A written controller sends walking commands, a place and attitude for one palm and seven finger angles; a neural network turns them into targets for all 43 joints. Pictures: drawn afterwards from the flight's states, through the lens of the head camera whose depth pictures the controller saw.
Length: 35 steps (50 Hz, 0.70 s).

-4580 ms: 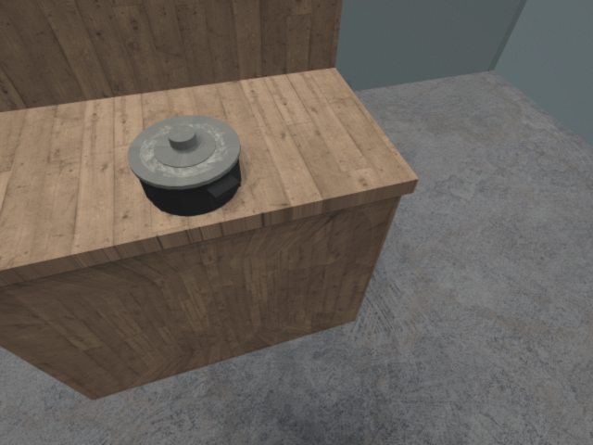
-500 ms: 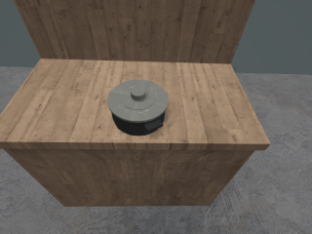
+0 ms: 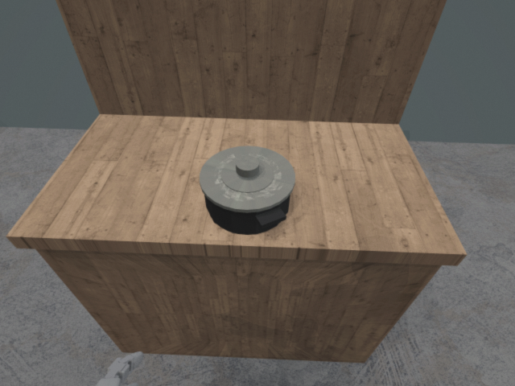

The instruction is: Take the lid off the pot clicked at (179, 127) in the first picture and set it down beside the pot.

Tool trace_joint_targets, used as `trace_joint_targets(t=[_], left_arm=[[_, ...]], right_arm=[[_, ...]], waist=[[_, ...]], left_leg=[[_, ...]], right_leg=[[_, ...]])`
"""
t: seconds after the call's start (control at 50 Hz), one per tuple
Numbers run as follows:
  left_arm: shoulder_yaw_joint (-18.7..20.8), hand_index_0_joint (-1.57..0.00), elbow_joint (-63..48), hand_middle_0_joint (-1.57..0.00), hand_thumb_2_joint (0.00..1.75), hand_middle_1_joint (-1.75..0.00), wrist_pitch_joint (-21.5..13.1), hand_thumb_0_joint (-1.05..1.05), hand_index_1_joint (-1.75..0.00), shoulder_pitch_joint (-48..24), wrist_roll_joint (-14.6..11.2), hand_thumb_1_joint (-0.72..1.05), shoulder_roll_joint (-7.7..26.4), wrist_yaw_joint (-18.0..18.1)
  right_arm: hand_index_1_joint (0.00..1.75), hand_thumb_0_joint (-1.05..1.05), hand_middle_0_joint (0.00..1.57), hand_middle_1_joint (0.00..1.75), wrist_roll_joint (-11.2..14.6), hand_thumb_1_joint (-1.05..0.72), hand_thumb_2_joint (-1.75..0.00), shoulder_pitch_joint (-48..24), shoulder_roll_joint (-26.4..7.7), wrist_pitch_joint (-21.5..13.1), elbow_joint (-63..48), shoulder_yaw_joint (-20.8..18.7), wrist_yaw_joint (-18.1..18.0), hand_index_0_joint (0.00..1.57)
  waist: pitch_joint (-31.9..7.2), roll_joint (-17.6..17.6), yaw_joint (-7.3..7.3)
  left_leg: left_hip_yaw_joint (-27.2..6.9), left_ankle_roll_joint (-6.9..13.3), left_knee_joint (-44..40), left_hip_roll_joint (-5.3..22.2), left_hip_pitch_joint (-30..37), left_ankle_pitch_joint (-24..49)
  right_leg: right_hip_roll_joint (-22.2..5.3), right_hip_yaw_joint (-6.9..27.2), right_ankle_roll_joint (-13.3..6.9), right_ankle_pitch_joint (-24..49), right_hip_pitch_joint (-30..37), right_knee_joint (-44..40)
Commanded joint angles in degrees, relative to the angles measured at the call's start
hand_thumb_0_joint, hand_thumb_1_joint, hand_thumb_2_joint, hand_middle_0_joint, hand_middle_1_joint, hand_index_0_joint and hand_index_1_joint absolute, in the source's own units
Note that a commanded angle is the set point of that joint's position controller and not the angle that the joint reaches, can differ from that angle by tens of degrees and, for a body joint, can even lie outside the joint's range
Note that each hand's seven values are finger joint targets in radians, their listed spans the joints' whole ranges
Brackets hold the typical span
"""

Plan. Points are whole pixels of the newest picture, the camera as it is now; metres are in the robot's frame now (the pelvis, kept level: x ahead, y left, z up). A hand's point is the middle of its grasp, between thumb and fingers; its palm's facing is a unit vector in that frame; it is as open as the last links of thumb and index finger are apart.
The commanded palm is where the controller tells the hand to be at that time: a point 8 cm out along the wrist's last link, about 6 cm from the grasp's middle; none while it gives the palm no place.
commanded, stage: lift the closed hand beside the body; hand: left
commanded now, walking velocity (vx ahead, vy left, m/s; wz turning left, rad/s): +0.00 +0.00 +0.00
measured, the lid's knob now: (247, 166) +0.49 +0.05 +0.09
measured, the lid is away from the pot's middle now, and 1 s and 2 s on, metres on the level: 0.00 0.00 0.00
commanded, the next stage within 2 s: raise the hand higher, near the body in 0.46 s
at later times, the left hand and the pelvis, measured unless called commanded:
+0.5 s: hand (114, 378) +0.14 +0.21 +0.00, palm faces +0.31 -0.89 -0.34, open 3.1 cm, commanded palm +0.09 +0.24 +0.04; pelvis +0.02 -0.03 +0.00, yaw +2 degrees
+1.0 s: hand (105, 330) +0.18 +0.21 +0.07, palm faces +0.30 -0.86 -0.41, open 3.1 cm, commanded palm +0.12 +0.24 +0.10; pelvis +0.03 -0.02 +0.00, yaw +0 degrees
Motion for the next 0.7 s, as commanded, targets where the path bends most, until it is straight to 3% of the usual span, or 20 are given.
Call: trace_joint_targets(t=[0.0, 0.02, 0.04, 0.06, 0.1, 0.12, 0.22, 0.24, 0.28, 0.32, 0.36, 0.4, 0.48, 0.52, 0.56, 0.58, 0.62, 0.68], left_arm=[[6.5, -0.60, -7.9, -0.60, 0.90, -0.73, -3.3, 0.00, -0.73, 10.9, 0.3, 0.90, 5.9, -1.6], [7.6, -0.64, -17.4, -0.64, 0.90, -0.78, -4.9, 0.00, -0.78, 8.7, 0.2, 0.90, 8.0, -1.9], [7.3, -0.68, -21.9, -0.68, 0.90, -0.83, -5.7, 0.00, -0.83, 9.4, 0.0, 0.90, 7.4, -2.4], [7.8, -0.73, -23.9, -0.73, 0.90, -0.88, -6.1, 0.00, -0.88, 8.4, -0.2, 0.90, 7.8, -2.4], [9.1, -0.82, -22.2, -0.82, 0.90, -0.97, -6.3, 0.00, -0.97, 9.4, -0.3, 0.90, 7.6, -2.7], [7.5, -0.86, -23.3, -0.86, 0.90, -1.02, -6.6, 0.00, -1.02, 7.7, -0.4, 0.90, 6.1, -3.1], [9.6, -1.08, -38.2, -1.08, 0.90, -1.26, -8.2, 0.00, -1.26, 5.9, -0.8, 0.90, 9.0, -3.2], [8.8, -1.12, -36.8, -1.12, 0.90, -1.31, -7.7, 0.00, -1.31, 7.3, -0.8, 0.90, 8.0, -3.1], [9.5, -1.21, -37.5, -1.21, 0.90, -1.40, -7.2, 0.00, -1.40, 8.3, -0.9, 0.90, 8.1, -3.1], [10.2, -1.30, -40.1, -1.30, 0.90, -1.50, -7.2, 0.00, -1.50, 7.1, -0.9, 0.90, 9.1, -3.1], [11.3, -1.30, -40.9, -1.30, 0.90, -1.50, -6.7, 0.00, -1.50, 9.8, -1.0, 0.90, 9.8, -3.0], [13.1, -1.30, -43.1, -1.30, 0.90, -1.50, -6.6, 0.00, -1.50, 10.5, -0.9, 0.90, 11.4, -2.8], [13.3, -1.30, -43.5, -1.30, 0.90, -1.50, -6.2, 0.00, -1.50, 12.3, -1.0, 0.90, 11.1, -3.0], [15.0, -1.30, -45.9, -1.30, 0.90, -1.50, -6.5, 0.00, -1.50, 12.7, -0.8, 0.90, 12.6, -2.8], [15.9, -1.30, -44.6, -1.30, 0.90, -1.50, -6.4, 0.00, -1.50, 14.5, -0.8, 0.90, 12.8, -2.8], [14.6, -1.30, -45.3, -1.30, 0.90, -1.50, -6.6, 0.00, -1.50, 14.4, -0.8, 0.90, 11.7, -3.0], [15.9, -1.30, -45.0, -1.30, 0.90, -1.50, -6.8, 0.00, -1.50, 16.2, -0.7, 0.90, 12.4, -3.1], [16.2, -1.30, -50.4, -1.30, 0.90, -1.50, -8.0, 0.00, -1.50, 14.9, -0.5, 0.90, 13.5, -3.0]], right_arm=[[0.30, 0.00, 0.20, 0.30, 0.0, -0.90, -0.90, -12.2, -7.7, -2.8, -17.3, -3.8, 0.6, 0.20], [0.30, 0.00, 0.20, 0.30, -0.1, -0.90, -0.90, -12.5, -7.5, -3.1, -19.9, -3.4, 0.6, 0.20], [0.30, 0.00, 0.20, 0.30, -0.2, -0.90, -0.90, -13.2, -6.7, -3.4, -21.7, -3.1, 0.4, 0.20], [0.30, 0.00, 0.20, 0.30, -0.4, -0.90, -0.90, -12.8, -6.4, -3.2, -22.4, -2.9, 0.2, 0.20], [0.30, 0.00, 0.20, 0.30, -0.5, -0.90, -0.90, -12.5, -6.3, -2.1, -23.4, -3.2, -0.2, 0.20], [0.30, 0.00, 0.20, 0.30, -0.6, -0.90, -0.90, -12.4, -6.3, -1.7, -24.1, -2.9, -0.4, 0.20], [0.30, 0.00, 0.20, 0.30, -1.6, -0.90, -0.90, -11.3, -6.1, -1.7, -26.8, -2.5, -1.5, 0.20], [0.30, 0.00, 0.20, 0.30, -1.7, -0.90, -0.90, -11.3, -5.7, -1.6, -26.5, -2.4, -1.8, 0.20], [0.30, 0.00, 0.20, 0.30, -1.9, -0.90, -0.90, -10.9, -5.9, -1.1, -26.5, -2.4, -2.2, 0.20], [0.30, 0.00, 0.20, 0.30, -1.9, -0.90, -0.90, -11.6, -6.0, -0.9, -26.7, -2.3, -2.5, 0.20], [0.30, 0.00, 0.20, 0.30, -2.0, -0.90, -0.90, -11.8, -5.7, -0.9, -26.2, -2.3, -3.0, 0.20], [0.30, 0.00, 0.20, 0.30, -1.8, -0.90, -0.90, -12.7, -5.5, -1.0, -25.9, -2.3, -3.1, 0.20], [0.30, 0.00, 0.20, 0.30, -1.9, -0.90, -0.90, -13.1, -5.2, -0.8, -25.0, -2.2, -3.5, 0.20], [0.30, 0.00, 0.20, 0.30, -1.8, -0.90, -0.90, -13.9, -4.8, -1.3, -24.9, -2.1, -3.6, 0.20], [0.30, 0.00, 0.20, 0.30, -1.8, -0.90, -0.90, -13.9, -4.7, -1.1, -24.1, -2.3, -3.8, 0.20], [0.30, 0.00, 0.20, 0.30, -1.8, -0.90, -0.90, -13.9, -4.7, -1.3, -24.2, -2.2, -3.7, 0.20], [0.30, 0.00, 0.20, 0.30, -1.7, -0.90, -0.90, -14.6, -4.5, -1.3, -24.0, -2.4, -3.6, 0.20], [0.30, 0.00, 0.20, 0.30, -1.8, -0.90, -0.90, -14.3, -4.5, -2.0, -24.2, -2.4, -3.5, 0.20]], waist=[[5.9, -7.0, 3.29], [2.7, -2.9, 3.67], [2.5, 0.3, 3.75], [2.3, 1.1, 3.18], [4.9, -1.7, 1.98], [6.0, -2.2, 1.45], [-2.6, 5.3, 1.49], [-1.3, 3.4, 1.19], [-2.6, 1.5, 1.49], [-3.1, 1.9, 1.45], [-4.4, 1.2, 2.29], [-5.1, 2.9, 2.56], [-3.8, -0.2, 3.09], [-4.4, 1.7, 3.65], [-3.9, 0.3, 3.97], [-3.8, 0.6, 3.79], [-3.5, -2.4, 4.15], [-4.7, 2.6, 4.25]], left_leg=[[-1.0, -1.6, -8.0, 2.8, -7.8, -4.1], [-0.4, -1.6, -7.9, 2.2, -6.4, -3.2], [0.2, -1.6, -7.6, 2.1, -5.5, -2.5], [0.4, -1.6, -7.2, 2.0, -5.3, -1.7], [1.0, -1.3, -5.4, 2.0, -6.6, -2.1], [1.1, -1.1, -4.8, 1.5, -7.1, -2.0], [2.0, -0.5, -2.0, 1.0, -2.6, 2.7], [2.1, -0.4, -1.6, 1.0, -2.9, 3.3], [2.1, -0.2, -1.0, 0.9, -2.4, 6.0], [2.1, 0.0, -0.6, 0.7, -2.2, 6.2], [2.1, 0.2, -0.4, 0.8, -1.4, 8.5], [2.2, 0.2, -0.1, 0.9, -0.4, 10.0], [2.0, 0.4, -0.8, 1.1, -0.2, 12.1], [2.0, 0.3, -1.1, 1.2, 0.4, 13.0], [2.1, 0.3, -1.3, 1.4, 0.7, 13.8], [2.1, 0.4, -1.3, 1.4, 0.9, 14.1], [2.1, 0.5, -1.3, 1.6, 0.3, 14.7], [2.3, 0.4, -1.7, 1.5, 2.0, 15.2]], right_leg=[[1.6, -6.5, -3.1, -4.5, -3.6, -4.4], [1.6, -5.7, -3.3, -3.6, -1.9, -4.0], [1.5, -5.3, -3.4, -2.8, -1.7, -3.6], [1.7, -5.2, -3.4, -1.9, -2.0, -3.4], [2.0, -5.5, -2.9, -2.5, -4.9, -4.3], [2.2, -5.4, -2.7, -2.5, -6.1, -4.2], [2.0, -4.8, -2.7, 1.6, -4.7, -3.4], [2.1, -4.9, -2.5, 2.3, -5.4, -3.3], [2.2, -5.1, -2.4, 5.2, -4.4, -2.8], [1.9, -5.2, -2.2, 5.7, -4.4, -3.0], [1.8, -5.2, -2.2, 8.0, -2.9, -2.5], [1.7, -5.1, -2.2, 9.4, -2.2, -2.6], [1.6, -5.5, -2.0, 11.3, -1.5, -2.6], [1.4, -5.6, -2.0, 11.7, -0.6, -2.6], [1.6, -5.7, -1.9, 12.2, -0.6, -2.7], [1.5, -5.7, -1.8, 12.5, -0.7, -2.5], [1.5, -5.9, -1.7, 13.5, -0.2, -2.7], [1.3, -5.6, -1.8, 13.0, 0.1, -2.8]])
